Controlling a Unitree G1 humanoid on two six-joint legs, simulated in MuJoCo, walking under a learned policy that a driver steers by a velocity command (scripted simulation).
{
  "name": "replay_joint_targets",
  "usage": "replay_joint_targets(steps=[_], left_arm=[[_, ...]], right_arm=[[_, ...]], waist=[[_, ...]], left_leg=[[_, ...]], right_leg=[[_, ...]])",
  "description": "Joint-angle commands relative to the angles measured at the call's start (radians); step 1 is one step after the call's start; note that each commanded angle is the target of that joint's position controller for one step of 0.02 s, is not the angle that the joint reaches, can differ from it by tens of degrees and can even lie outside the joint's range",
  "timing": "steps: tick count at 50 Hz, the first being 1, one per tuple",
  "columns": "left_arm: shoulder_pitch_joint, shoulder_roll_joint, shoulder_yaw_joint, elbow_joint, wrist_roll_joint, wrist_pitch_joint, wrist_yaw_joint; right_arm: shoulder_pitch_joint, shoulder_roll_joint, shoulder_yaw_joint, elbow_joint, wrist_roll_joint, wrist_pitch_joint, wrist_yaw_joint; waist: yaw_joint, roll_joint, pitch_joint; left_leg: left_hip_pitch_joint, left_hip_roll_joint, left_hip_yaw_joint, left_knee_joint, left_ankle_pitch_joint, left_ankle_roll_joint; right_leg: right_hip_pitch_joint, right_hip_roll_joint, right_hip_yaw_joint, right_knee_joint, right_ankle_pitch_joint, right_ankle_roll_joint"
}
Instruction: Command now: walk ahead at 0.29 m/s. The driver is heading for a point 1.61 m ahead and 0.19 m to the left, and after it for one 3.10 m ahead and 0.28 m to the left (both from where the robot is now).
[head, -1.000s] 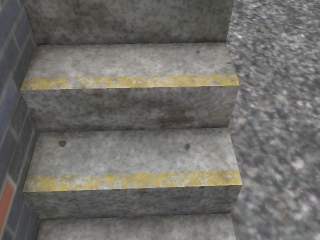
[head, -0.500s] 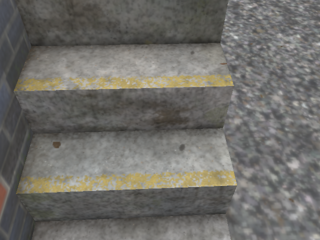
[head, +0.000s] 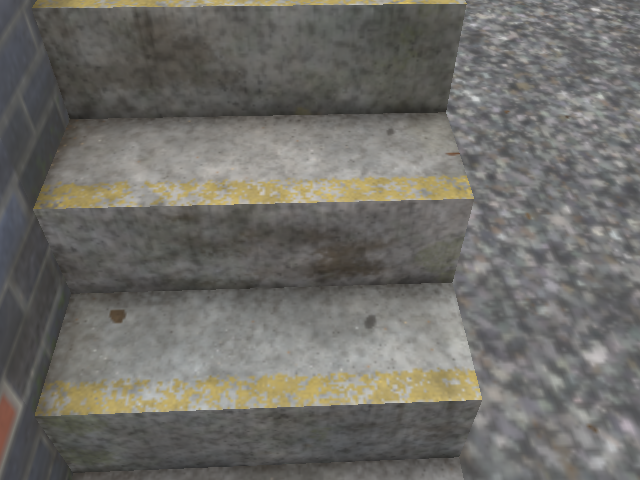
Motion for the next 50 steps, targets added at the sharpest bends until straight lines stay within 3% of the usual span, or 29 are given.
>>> replay_joint_targets(steps=[1,2,3,4,5,6,8,13,14,24,25,26,28,30,42,48,50], left_arm=[[-0.006,0.216,0.056,-0.066,-0.055,-0.004,0.004],[0.011,0.213,0.059,-0.075,-0.058,0.005,0.008],[-0.022,0.084,0.012,-0.058,-0.005,-0.021,0.007],[-0.041,0.057,0.006,-0.055,0.0,-0.037,0.005],[0.001,0.078,0.011,-0.036,-0.002,-0.051,0.004],[0.031,0.11,0.018,-0.02,-0.005,-0.059,0.005],[0.022,0.136,0.021,-0.008,-0.02,-0.056,0.007],[-0.021,0.123,0.014,0.009,-0.015,-0.027,0.011],[-0.025,0.117,0.011,0.007,-0.021,-0.022,0.012],[-0.062,0.135,0.016,0.05,-0.011,-0.011,0.009],[-0.086,0.232,0.053,0.028,-0.049,0.017,-0.003],[-0.086,0.213,0.054,0.019,-0.041,0.035,0.0],[-0.064,0.17,0.055,0.015,-0.034,0.06,0.009],[-0.056,0.153,0.059,0.015,-0.03,0.07,0.015],[-0.022,0.158,0.07,0.023,-0.03,0.053,0.02],[-0.008,0.147,0.072,0.035,-0.029,0.04,0.023],[-0.017,0.152,0.077,0.032,-0.03,0.049,0.021]], right_arm=[[-0.01,-0.203,-0.051,-0.053,0.032,-0.054,-0.01],[-0.017,-0.189,-0.051,-0.059,0.035,-0.077,-0.009],[0.031,0.002,0.007,-0.048,-0.008,-0.049,-0.004],[0.058,0.019,0.013,-0.039,-0.012,-0.042,-0.008],[0.057,-0.026,0.003,-0.047,-0.006,-0.046,-0.016],[0.071,-0.059,-0.004,-0.055,0.002,-0.05,-0.019],[0.097,-0.074,-0.008,-0.061,0.019,-0.047,-0.022],[0.061,-0.058,-0.004,-0.083,0.016,-0.038,-0.023],[0.069,-0.061,-0.002,-0.078,0.014,-0.038,-0.021],[0.028,-0.085,-0.01,-0.097,0.012,-0.031,-0.015],[-0.003,-0.225,-0.056,-0.119,0.01,-0.043,0.006],[-0.012,-0.214,-0.059,-0.116,0.006,-0.052,0.014],[-0.014,-0.138,-0.048,-0.113,0.004,-0.06,0.021],[-0.017,-0.12,-0.046,-0.112,0.0,-0.06,0.023],[-0.053,-0.169,-0.052,-0.131,-0.011,-0.049,0.025],[-0.05,-0.164,-0.053,-0.138,-0.009,-0.046,0.026],[-0.043,-0.15,-0.048,-0.136,-0.014,-0.044,0.017]], waist=[[0.012,-0.076,0.146],[0.018,-0.077,0.122],[-0.021,-0.02,0.115],[-0.03,0.032,0.144],[-0.003,0.07,0.114],[0.004,0.055,0.051],[-0.001,0.008,-0.021],[0.009,0.012,0.021],[0.014,-0.006,0.018],[0.011,0.027,0.062],[0.003,-0.023,0.079],[0.012,-0.011,0.054],[0.014,0.002,0.042],[0.01,0.018,0.042],[0.007,0.011,0.106],[0.008,-0.003,0.103],[0.008,-0.003,0.099]], left_leg=[[-0.141,-0.038,0.039,0.071,-0.08,0.048],[-0.199,-0.032,0.042,0.106,-0.086,0.062],[-0.082,0.004,0.004,0.009,0.014,0.054],[-0.017,0.012,-0.023,-0.047,0.145,0.044],[0.009,0.02,-0.034,-0.031,0.331,0.034],[0.048,0.021,-0.028,-0.005,0.45,0.033],[0.091,0.019,-0.019,0.006,0.472,0.037],[0.102,0.033,-0.045,-0.03,0.486,0.041],[0.106,0.039,-0.051,-0.042,0.484,0.047],[0.143,0.046,-0.081,-0.099,0.439,0.048],[0.111,-0.009,-0.059,-0.093,0.427,0.049],[0.11,-0.007,-0.055,-0.094,0.427,0.055],[0.096,-0.005,-0.054,-0.094,0.408,0.056],[0.082,-0.004,-0.055,-0.098,0.373,0.058],[0.048,-0.015,-0.074,-0.157,0.124,0.044],[0.05,-0.022,-0.074,-0.162,0.095,0.048],[0.04,-0.026,-0.073,-0.173,0.092,0.055]], right_leg=[[-0.038,-0.234,0.231,-0.06,-0.12,-0.037],[0.008,-0.277,0.272,-0.047,-0.12,-0.07],[-0.066,-0.319,0.241,-0.045,0.064,-0.071],[-0.082,-0.267,0.171,0.016,0.347,-0.038],[-0.026,-0.237,0.129,0.075,0.618,-0.004],[0.03,-0.246,0.127,0.099,0.758,0.016],[0.092,-0.25,0.115,0.12,0.825,0.037],[0.078,-0.254,0.118,0.104,0.653,0.048],[0.092,-0.249,0.12,0.092,0.625,0.048],[0.03,-0.261,0.131,0.048,0.396,0.068],[0.014,-0.184,0.108,0.08,0.366,0.075],[0.012,-0.188,0.107,0.083,0.339,0.078],[0.017,-0.192,0.115,0.08,0.311,0.077],[0.012,-0.196,0.118,0.082,0.286,0.073],[-0.07,-0.212,0.126,0.045,0.099,0.081],[-0.086,-0.215,0.124,0.045,0.078,0.085],[-0.079,-0.219,0.127,0.051,0.1,0.087]])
